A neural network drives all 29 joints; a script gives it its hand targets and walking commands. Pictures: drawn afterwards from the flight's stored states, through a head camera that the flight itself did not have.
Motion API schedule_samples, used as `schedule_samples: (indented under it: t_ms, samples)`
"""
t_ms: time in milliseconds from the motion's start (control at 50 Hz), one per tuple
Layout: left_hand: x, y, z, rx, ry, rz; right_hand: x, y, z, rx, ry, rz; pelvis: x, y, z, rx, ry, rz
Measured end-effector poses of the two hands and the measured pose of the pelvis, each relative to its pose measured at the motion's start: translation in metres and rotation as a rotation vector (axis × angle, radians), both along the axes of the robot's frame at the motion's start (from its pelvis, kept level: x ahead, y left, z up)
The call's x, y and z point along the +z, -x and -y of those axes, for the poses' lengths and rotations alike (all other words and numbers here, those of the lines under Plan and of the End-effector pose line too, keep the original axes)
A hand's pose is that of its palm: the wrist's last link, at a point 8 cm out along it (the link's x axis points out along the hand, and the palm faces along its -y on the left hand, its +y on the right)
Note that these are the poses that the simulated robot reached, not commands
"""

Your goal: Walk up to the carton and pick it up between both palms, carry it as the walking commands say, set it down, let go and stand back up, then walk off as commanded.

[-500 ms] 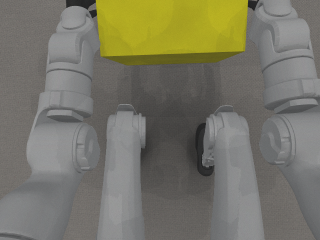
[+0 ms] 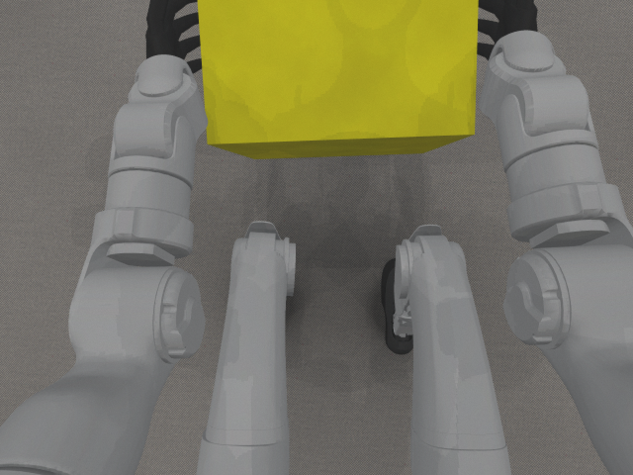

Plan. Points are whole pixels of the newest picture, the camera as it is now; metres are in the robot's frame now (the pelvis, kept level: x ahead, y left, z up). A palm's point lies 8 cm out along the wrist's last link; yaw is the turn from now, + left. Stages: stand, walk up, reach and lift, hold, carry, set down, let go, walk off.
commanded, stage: reach and lift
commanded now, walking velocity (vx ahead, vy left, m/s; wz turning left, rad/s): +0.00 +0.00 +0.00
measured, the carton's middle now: (336, 80) +0.53 +0.02 -0.16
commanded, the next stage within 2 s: none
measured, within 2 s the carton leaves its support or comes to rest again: neither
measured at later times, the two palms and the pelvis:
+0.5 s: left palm (131, 44) +0.49 +0.18 +0.01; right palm (557, 18) +0.51 -0.15 +0.01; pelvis +0.00 +0.00 +0.06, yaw +0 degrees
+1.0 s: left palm (64, 18) +0.47 +0.18 +0.09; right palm out of the picture +0.49 -0.15 +0.09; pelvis +0.01 +0.00 +0.13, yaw +0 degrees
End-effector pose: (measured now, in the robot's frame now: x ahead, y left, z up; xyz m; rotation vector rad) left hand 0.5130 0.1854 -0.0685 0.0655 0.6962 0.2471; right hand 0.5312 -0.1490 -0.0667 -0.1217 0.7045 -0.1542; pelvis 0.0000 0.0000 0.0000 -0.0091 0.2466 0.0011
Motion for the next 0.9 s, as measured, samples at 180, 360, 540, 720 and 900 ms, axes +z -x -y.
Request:
schedule_samples:
  t_ms: [180,360,540,720,900]
  samples:
    - [0.029,0.006,0.000,0.003,-0.004,0.002,0.028,0.006,-0.001,0.002,0.011,-0.003,0.023,0.000,0.000,0.001,0.000,0.027]
    - [0.056,0.013,0.002,0.005,-0.001,0.007,0.054,0.014,0.001,-0.003,0.011,-0.001,0.045,-0.002,0.001,0.001,-0.002,0.057]
    - [0.086,0.020,0.002,0.006,-0.009,0.011,0.083,0.021,0.000,-0.005,0.019,-0.004,0.069,-0.002,0.002,0.002,-0.004,0.087]
    - [0.111,0.030,0.004,0.004,-0.015,0.007,0.108,0.030,0.001,-0.006,0.025,-0.010,0.091,-0.002,0.003,0.003,-0.006,0.115]
    - [0.142,0.038,0.004,0.008,-0.017,0.004,0.139,0.037,0.001,-0.004,0.029,-0.012,0.116,-0.004,0.004,0.004,-0.008,0.140]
